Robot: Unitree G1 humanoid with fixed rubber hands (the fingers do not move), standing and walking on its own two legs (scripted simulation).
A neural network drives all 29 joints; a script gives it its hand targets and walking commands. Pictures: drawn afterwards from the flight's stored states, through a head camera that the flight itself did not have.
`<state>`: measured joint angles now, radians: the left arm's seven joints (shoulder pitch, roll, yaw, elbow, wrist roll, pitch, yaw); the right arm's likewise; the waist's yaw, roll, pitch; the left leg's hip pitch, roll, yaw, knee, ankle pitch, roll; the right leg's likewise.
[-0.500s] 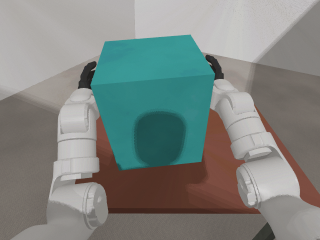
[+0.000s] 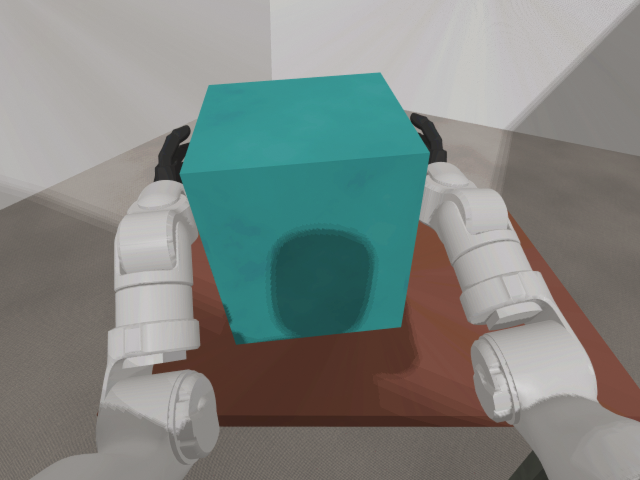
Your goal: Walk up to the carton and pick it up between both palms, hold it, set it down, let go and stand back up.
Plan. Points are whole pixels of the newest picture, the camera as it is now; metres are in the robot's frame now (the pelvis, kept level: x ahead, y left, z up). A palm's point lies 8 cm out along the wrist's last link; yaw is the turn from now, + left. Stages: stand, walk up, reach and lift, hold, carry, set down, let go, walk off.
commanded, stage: hold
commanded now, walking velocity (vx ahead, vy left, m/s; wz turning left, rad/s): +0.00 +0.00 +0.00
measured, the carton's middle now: (307, 209) +0.37 +0.00 +0.21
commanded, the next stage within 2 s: none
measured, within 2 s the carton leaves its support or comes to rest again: neither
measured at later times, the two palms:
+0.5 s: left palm (178, 188) +0.37 +0.15 +0.24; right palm (425, 173) +0.38 -0.15 +0.25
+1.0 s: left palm (173, 188) +0.36 +0.16 +0.24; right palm (428, 171) +0.37 -0.14 +0.26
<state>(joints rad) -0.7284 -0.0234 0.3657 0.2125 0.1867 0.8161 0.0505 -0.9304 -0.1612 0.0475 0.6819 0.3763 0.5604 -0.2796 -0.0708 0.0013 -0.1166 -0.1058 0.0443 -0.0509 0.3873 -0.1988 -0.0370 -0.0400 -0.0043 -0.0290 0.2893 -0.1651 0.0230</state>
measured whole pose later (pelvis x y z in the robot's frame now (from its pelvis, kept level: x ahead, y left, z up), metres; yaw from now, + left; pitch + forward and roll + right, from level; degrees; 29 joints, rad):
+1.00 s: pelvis +0.00 +0.00 +0.00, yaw +0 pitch -5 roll -1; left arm -0.76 -0.01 0.36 0.25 0.19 0.80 0.05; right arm -0.96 -0.17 0.05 0.71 0.38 0.56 -0.27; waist -0.07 0.00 -0.12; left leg -0.11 0.05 -0.05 0.39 -0.20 -0.04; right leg -0.04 0.00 -0.03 0.28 -0.16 0.02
